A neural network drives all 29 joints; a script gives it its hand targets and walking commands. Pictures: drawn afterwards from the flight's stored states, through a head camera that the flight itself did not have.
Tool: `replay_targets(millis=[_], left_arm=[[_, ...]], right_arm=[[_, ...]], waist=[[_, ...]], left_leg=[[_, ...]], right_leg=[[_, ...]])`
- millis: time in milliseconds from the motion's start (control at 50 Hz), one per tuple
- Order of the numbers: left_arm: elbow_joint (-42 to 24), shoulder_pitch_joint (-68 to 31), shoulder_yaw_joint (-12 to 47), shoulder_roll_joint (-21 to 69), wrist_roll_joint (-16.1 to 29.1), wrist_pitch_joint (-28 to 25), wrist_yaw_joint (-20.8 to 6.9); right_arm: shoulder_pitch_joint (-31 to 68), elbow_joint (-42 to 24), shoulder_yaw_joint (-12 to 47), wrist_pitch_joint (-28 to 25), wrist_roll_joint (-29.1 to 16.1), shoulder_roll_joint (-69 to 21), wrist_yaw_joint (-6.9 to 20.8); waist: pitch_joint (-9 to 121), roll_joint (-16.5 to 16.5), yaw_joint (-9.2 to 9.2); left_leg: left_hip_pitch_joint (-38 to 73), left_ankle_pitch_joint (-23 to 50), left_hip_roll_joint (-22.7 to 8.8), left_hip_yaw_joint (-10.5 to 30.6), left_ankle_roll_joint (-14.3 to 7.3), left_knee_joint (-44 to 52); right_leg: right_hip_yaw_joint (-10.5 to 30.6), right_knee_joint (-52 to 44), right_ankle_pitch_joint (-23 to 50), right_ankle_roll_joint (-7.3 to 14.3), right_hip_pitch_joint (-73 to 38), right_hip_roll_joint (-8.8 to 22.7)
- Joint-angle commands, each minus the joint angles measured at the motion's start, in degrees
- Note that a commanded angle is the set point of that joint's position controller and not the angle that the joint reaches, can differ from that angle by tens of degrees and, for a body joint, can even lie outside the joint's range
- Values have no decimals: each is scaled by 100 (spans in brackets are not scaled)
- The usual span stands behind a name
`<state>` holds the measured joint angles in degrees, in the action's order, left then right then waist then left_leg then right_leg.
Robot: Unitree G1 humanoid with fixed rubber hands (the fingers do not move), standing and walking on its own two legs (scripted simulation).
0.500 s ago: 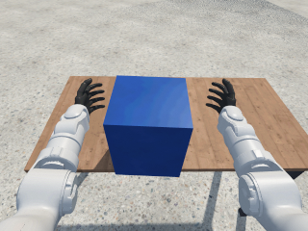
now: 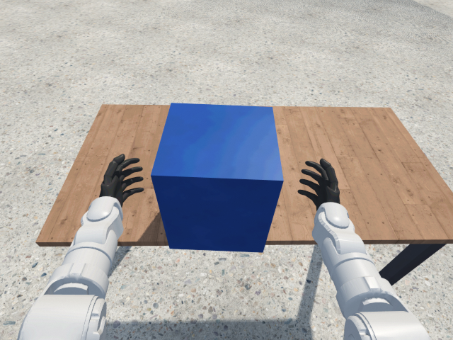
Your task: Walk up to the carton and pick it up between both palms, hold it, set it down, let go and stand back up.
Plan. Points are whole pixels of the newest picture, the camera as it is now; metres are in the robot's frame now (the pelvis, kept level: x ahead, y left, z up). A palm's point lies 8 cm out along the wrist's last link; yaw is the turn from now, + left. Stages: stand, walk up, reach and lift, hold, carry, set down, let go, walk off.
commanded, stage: set down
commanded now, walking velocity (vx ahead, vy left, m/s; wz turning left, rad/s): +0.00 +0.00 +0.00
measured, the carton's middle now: (218, 180) +0.45 +0.02 +0.02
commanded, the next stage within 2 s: let go in 1.88 s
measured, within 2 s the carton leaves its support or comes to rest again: neither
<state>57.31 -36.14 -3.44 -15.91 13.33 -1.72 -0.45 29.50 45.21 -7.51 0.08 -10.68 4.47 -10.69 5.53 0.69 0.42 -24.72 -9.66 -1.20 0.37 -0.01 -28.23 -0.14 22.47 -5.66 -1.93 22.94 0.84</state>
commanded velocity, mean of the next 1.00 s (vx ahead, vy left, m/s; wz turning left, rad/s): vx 0.00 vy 0.00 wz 0.00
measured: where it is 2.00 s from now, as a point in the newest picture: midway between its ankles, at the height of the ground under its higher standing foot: outside the picture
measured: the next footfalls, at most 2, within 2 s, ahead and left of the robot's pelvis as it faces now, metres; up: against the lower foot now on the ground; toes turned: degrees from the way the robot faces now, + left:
none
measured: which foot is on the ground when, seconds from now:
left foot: down 0.00-1.00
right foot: down 0.00-1.00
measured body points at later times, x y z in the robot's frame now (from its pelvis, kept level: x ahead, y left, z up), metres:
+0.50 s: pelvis +0.00 +0.00 +0.00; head +0.01 +0.02 +0.45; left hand +0.34 +0.23 +0.01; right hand +0.32 -0.19 +0.01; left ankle +0.05 +0.11 -0.74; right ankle +0.06 -0.14 -0.74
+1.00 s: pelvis +0.01 +0.00 +0.00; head +0.04 +0.02 +0.45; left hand +0.29 +0.24 -0.03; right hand +0.26 -0.20 -0.03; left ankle +0.05 +0.11 -0.74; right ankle +0.06 -0.14 -0.74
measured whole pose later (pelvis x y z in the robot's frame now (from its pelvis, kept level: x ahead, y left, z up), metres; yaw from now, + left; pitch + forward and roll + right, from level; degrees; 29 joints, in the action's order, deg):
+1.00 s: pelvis +0.01 +0.00 +0.00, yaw +0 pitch +6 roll -1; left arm 43.3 -6.1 0.1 -15.8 13.4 -16.1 -3.1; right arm 0.3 35.6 -2.8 -14.3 -10.5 2.9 -8.8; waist 3.7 0.7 0.4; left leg -23.6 -10.7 -1.1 0.4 0.0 -28.2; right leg -0.1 22.5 -6.8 -1.9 21.8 0.9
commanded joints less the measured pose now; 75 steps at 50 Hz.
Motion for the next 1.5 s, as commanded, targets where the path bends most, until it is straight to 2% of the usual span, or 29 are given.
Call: replay_targets(millis=[0, 80, 120, 140, 180, 200, 300, 320, 360, 380, 400, 420, 460, 520, 640, 660, 680, 700, 740, 760, 840, 900, 940, 980, 1100, 1220, 1400, 1460, 1480], left_arm=[[-1997, -1900, 489, -943, 86, -485, -64], [-2121, -1665, 437, -926, 29, -497, -157], [-2041, -865, 409, -743, -77, -495, -214], [-2284, -1161, 354, -836, -81, -501, -243], [-2193, -688, 305, -817, -148, -524, -270], [-2426, -1569, 319, -1061, 22, -538, -256], [-2734, -1059, 523, -990, 211, -728, -229], [-2714, -224, 519, -791, 87, -837, -220], [-2816, -49, 635, -712, 92, -874, -253], [-2781, -639, 608, -905, 168, -914, -258], [-2632, 55, 718, -671, 158, -960, -266], [-2784, -136, 674, -787, 178, -987, -263], [-2737, -389, 755, -856, 337, -1082, -281], [-2838, 761, 696, -731, 222, -1309, -283], [-2671, 821, 749, -800, 309, -1629, -285], [-2793, 944, 691, -914, 320, -1708, -286], [-2787, 1067, 783, -828, 350, -1746, -295], [-3003, 909, 770, -968, 444, -1815, -282], [-2896, 1598, 874, -725, 349, -1848, -289], [-2950, 1275, 806, -828, 334, -1854, -267], [-3036, 1643, 809, -815, 342, -1866, -257], [-3188, 2077, 837, -667, 212, -1779, -233], [-3160, 2414, 903, -528, 132, -1674, -219], [-3286, 2379, 897, -572, 188, -1634, -240], [-3413, 2871, 922, -493, 76, -1390, -147], [-3616, 3206, 954, -456, -44, -1022, -80], [-3713, 3474, 825, -199, -604, -275, 87], [-4328, 3701, 729, -329, -515, -291, 68], [-3967, 3884, 819, -64, -694, -120, 113]], right_arm=[[1573, -1722, 686, -484, -4, 681, -9], [1301, -1748, 778, -566, -94, 687, -32], [564, -1753, 937, -671, -163, 590, -74], [859, -1982, 806, -734, -107, 664, -105], [372, -1975, 885, -810, -147, 567, -112], [1219, -2315, 683, -812, -32, 768, -109], [708, -2705, 739, -931, -52, 595, -46], [-199, -2499, 868, -1003, -57, 452, -25], [-331, -2530, 922, -1049, -87, 382, -12], [210, -2567, 725, -1063, 21, 534, -8], [-457, -2365, 855, -1098, -24, 416, 30], [-246, -2588, 863, -1109, -2, 481, 46], [-28, -2626, 791, -1132, 50, 473, 42], [-1069, -2773, 954, -1345, 7, 358, 97], [-1086, -2492, 861, -1534, 92, 343, 157], [-1213, -2737, 957, -1581, 78, 316, 169], [-1317, -2612, 941, -1592, 41, 250, 174], [-1175, -2860, 897, -1646, 66, 289, 177], [-1895, -2435, 960, -1698, 82, 221, 220], [-1517, -2546, 922, -1733, 89, 301, 227], [-1934, -2547, 891, -1819, 96, 256, 224], [-2232, -2497, 963, -1878, 107, 316, 279], [-2515, -2193, 961, -1861, 73, 369, 334], [-2456, -2523, 948, -1896, 88, 351, 310], [-2734, -2416, 958, -1845, 163, 497, 459], [-2909, -2408, 861, -1725, 305, 616, 526], [-3082, -1394, 656, -1368, 586, 992, 793], [-3344, -2050, 686, -1464, 542, 840, 764], [-3338, -1468, 643, -1380, 614, 995, 854]], waist=[[2382, -359, 97], [2374, -360, 86], [2138, -319, 54], [2373, -334, 66], [2130, -303, 6], [2470, -359, -22], [2204, -308, -36], [2063, -291, -71], [1863, -431, -53], [2002, -451, -72], [1704, -370, -16], [1846, -354, -96], [1754, -263, -10], [1719, -189, -136], [1321, -252, -129], [1419, -176, -245], [1301, -223, -123], [1531, -207, -199], [1197, -206, -106], [1334, -322, -236], [1229, -260, -116], [1170, -471, -235], [953, -568, -168], [969, -400, -194], [763, -572, -297], [592, -574, -270], [256, -982, -228], [646, -707, -242], [419, -887, -171]], left_leg=[[1756, 424, 141, -139, 274, 501], [1893, 588, 177, -209, 262, 472], [1960, 914, 167, -190, 283, 463], [2002, 1011, 192, -227, 317, 412], [1930, 960, 187, -220, 281, 432], [1741, 724, 191, -247, 286, 438], [1627, 314, 192, -204, 253, 502], [1783, 403, 161, -141, 259, 561], [1810, 490, 138, -106, 285, 543], [1628, 216, 170, -153, 299, 538], [1637, 106, 141, -70, 248, 623], [1689, 103, 155, -98, 250, 617], [1431, -152, 181, -142, 226, 636], [1682, 39, 175, -64, 196, 637], [1376, -476, 187, -50, 203, 720], [1375, -499, 183, -54, 150, 727], [1316, -595, 181, -8, 144, 728], [1286, -651, 195, -18, 158, 720], [1407, -583, 144, 53, 188, 761], [1325, -630, 145, 36, 202, 770], [1363, -658, 150, 59, 197, 743], [1531, -335, 114, 100, 308, 725], [1596, -291, 111, 110, 349, 775], [1508, -232, 127, 88, 328, 728], [1570, -148, 91, 124, 393, 783], [1674, 210, 73, 89, 408, 792], [1871, 655, 0, 41, 547, 940], [2005, 1170, 31, -44, 496, 807], [2110, 1334, -3, 1, 561, 847]], right_leg=[[-140, -130, -164, 367, -1720, -339], [-79, -192, -127, 366, -1761, -306], [-90, -207, 146, 357, -1996, -328], [-95, -213, 153, 341, -1961, -338], [-66, -237, 119, 336, -2082, -323], [-65, -183, -151, 341, -1924, -301], [-55, -195, -436, 349, -1768, -287], [-49, -175, -294, 344, -1944, -302], [-25, -178, -278, 413, -1908, -293], [-2, -159, -556, 397, -1770, -272], [-5, -194, -534, 412, -1815, -266], [-4, -186, -587, 387, -1799, -257], [13, -174, -782, 379, -1712, -214], [57, -129, -525, 380, -1964, -212], [124, -109, -971, 389, -1749, -134], [149, -91, -955, 376, -1819, -124], [157, -60, -972, 383, -1793, -97], [173, -39, -998, 363, -1795, -98], [155, -34, -901, 383, -1814, -109], [175, -39, -1013, 401, -1811, -125], [201, -17, -936, 367, -1862, -95], [143, 4, -823, 401, -1962, -158], [132, -23, -811, 435, -2037, -200], [152, -48, -700, 402, -2110, -183], [129, -45, -724, 439, -2251, -245], [110, -80, -516, 416, -2371, -270], [-52, -159, -509, 470, -2379, -408], [30, -169, -74, 400, -2516, -382], [-52, -185, -92, 442, -2389, -448]])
